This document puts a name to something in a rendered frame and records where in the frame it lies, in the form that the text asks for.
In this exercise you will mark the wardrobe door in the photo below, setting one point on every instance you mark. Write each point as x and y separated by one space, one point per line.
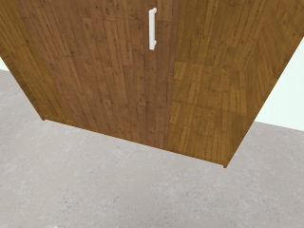
98 55
20 46

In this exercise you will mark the handle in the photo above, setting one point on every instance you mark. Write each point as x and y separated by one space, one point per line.
152 41

